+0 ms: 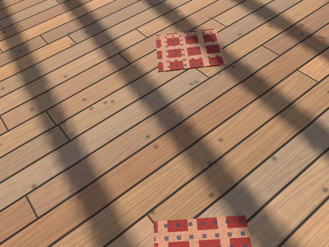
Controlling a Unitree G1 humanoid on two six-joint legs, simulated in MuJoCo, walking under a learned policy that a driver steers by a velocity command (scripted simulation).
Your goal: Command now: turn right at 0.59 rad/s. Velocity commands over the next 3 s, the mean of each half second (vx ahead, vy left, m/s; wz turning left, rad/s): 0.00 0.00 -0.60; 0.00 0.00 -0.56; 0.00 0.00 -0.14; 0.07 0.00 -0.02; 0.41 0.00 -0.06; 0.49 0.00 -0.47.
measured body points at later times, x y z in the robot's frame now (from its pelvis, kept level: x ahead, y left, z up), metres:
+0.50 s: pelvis +0.00 +0.03 +0.00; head +0.04 +0.03 +0.45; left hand +0.22 +0.27 -0.10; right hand +0.07 -0.28 -0.09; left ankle +0.03 +0.14 -0.74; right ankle -0.05 -0.10 -0.66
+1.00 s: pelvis -0.02 -0.03 +0.00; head -0.01 -0.07 +0.45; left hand +0.27 +0.11 -0.06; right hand -0.04 -0.35 -0.11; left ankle +0.08 +0.10 -0.68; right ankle -0.05 -0.11 -0.74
